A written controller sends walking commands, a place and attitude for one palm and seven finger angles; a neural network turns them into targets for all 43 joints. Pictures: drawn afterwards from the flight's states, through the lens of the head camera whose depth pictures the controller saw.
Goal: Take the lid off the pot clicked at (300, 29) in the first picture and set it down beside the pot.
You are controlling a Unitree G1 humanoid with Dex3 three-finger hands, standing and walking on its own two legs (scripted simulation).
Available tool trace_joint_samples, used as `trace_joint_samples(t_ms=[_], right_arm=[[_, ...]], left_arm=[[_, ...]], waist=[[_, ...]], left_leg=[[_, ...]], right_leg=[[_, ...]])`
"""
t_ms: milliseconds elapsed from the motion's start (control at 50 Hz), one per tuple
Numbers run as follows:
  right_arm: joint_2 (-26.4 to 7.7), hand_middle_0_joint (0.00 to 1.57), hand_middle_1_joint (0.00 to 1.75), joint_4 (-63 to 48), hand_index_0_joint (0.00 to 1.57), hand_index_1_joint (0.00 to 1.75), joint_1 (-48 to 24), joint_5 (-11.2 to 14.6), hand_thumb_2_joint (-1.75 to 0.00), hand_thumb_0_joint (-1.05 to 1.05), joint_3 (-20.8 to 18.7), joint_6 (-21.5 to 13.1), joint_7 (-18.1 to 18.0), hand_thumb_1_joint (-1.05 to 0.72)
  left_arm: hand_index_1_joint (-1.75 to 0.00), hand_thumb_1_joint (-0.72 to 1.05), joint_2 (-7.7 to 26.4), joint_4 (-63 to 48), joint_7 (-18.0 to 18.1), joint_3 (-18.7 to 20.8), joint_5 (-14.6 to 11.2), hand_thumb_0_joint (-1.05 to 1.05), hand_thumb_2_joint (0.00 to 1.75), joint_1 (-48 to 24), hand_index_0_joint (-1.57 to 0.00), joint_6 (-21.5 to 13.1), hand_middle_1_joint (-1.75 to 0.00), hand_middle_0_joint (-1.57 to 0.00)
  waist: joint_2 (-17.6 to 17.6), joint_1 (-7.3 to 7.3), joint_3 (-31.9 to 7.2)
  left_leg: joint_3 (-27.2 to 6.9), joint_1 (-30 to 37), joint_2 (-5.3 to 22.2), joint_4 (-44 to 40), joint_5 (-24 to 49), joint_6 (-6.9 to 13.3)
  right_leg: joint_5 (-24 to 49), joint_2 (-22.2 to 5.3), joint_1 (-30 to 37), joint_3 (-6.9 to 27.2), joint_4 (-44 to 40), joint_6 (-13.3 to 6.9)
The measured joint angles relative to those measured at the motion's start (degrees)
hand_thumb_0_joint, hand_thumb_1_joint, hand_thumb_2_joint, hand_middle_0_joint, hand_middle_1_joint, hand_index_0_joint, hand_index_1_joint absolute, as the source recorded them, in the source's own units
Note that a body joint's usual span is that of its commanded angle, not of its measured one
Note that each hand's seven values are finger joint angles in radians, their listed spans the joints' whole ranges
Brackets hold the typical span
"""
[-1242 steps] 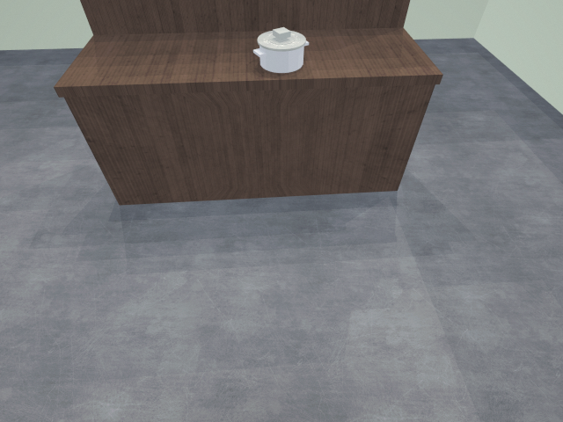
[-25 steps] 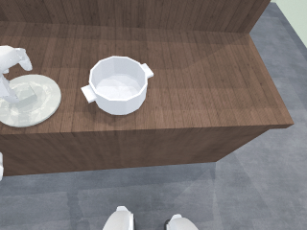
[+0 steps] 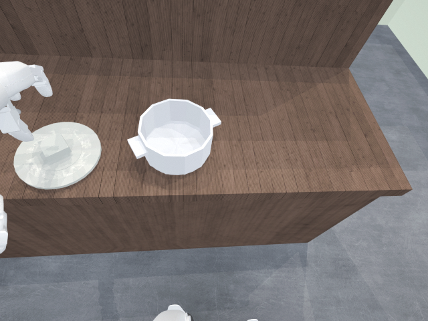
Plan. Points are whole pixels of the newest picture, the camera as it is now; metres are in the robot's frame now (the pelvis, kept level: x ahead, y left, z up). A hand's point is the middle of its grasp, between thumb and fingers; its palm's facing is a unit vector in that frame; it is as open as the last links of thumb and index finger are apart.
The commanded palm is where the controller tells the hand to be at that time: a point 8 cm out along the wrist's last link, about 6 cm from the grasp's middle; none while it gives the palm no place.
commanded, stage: raise the empty hand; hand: left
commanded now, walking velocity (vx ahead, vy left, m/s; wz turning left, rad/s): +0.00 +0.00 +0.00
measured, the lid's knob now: (54, 147) +0.49 +0.35 -0.06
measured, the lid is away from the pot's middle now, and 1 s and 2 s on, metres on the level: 0.28 0.28 0.28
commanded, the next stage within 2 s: draw the hand back to the body in 0.14 s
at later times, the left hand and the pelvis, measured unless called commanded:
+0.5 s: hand (9, 116) +0.44 +0.34 +0.10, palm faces -0.38 -0.13 -0.92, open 11.0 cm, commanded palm +0.44 +0.32 +0.16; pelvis +0.00 +0.01 +0.01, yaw +0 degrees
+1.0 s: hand (41, 107) +0.42 +0.27 +0.15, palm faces +0.34 -0.89 -0.31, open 10.8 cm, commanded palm +0.36 +0.30 +0.17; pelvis +0.00 -0.02 +0.02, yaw +1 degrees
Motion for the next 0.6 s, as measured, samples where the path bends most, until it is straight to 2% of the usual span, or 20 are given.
trace_joint_samples(t_ms=[240,300,380,520,600], right_arm=[[-0.37,0.2,0.3,0.2,0.2,0.3,-0.19,0.21,-0.9,0.0,-0.02,-0.65,0.06,-0.91],[-0.41,0.2,0.3,0.17,0.2,0.3,0.0,-0.07,-0.9,0.0,-0.37,-0.8,-0.08,-0.91],[-0.37,0.2,0.3,-0.14,0.2,0.3,0.21,-0.34,-0.9,0.0,-0.79,-0.4,-0.06,-0.91],[-0.12,0.2,0.3,-1.08,0.2,0.3,-0.5,-0.35,-0.9,0.0,-1.33,0.91,1.37,-0.91],[0.35,0.2,0.3,-1.95,0.2,0.3,-1.72,-0.34,-0.9,0.0,-1.31,1.69,1.69,-0.91]], left_arm=[[-0.93,0.05,-0.34,1.0,-1.9,-2.15,-0.89,0.0,0.54,-1.0,-0.32,0.21,-0.93,-0.32],[-0.93,0.05,-0.75,-1.19,-1.95,-1.51,-0.73,0.0,0.54,0.3,-0.32,-0.69,-0.93,-0.32],[-0.93,0.05,-1.21,-4.05,-1.21,1.3,-1.17,0.0,0.54,3.08,-0.33,-1.81,-0.93,-0.32],[-0.93,0.05,-2.91,-6.73,-0.05,0.86,-1.87,0.0,0.54,6.74,-0.32,0.2,-0.93,-0.32],[-0.93,0.05,-4.28,-10.75,-0.36,1.15,-2.74,0.0,0.54,10.47,-0.32,0.05,-0.93,-0.32]], waist=[[-0.28,0.72,0.63],[-0.3,0.86,0.81],[-0.26,0.85,0.47],[0.35,1.7,0.3],[0.74,2.44,0.49]], left_leg=[[0.36,2.06,-0.65,-2.02,0.99,0.45],[0.35,2.31,-0.74,-2.42,1.2,0.43],[0.51,3.28,-0.86,-3.3,1.44,0.51],[0.53,5.29,-1.24,-4.55,1.9,0.68],[0.42,6.97,-1.56,-5.48,2.34,0.74]], right_leg=[[0.64,-0.7,1.85,0.25,-1.57,-0.18],[0.9,-0.77,2.12,0.23,-1.98,-0.49],[1.27,-0.93,3.05,0.38,-2.9,-0.68],[1.55,-1.33,5.08,0.25,-4.07,-1.05],[1.85,-1.66,6.74,0.11,-4.83,-0.95]])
